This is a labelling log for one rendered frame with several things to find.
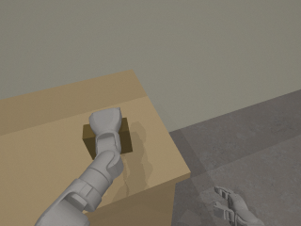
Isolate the sponge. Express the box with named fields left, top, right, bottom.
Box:
left=82, top=118, right=133, bottom=160

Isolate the robot right hand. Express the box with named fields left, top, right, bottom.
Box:
left=214, top=186, right=248, bottom=226

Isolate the left robot forearm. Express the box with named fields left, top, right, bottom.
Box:
left=34, top=130, right=124, bottom=226

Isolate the right robot forearm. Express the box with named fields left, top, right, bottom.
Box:
left=234, top=209, right=264, bottom=226

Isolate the left robot upper arm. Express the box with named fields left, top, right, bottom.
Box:
left=39, top=199, right=90, bottom=226

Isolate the robot left hand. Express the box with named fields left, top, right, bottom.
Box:
left=88, top=107, right=122, bottom=136

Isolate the table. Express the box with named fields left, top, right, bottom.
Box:
left=0, top=69, right=191, bottom=226

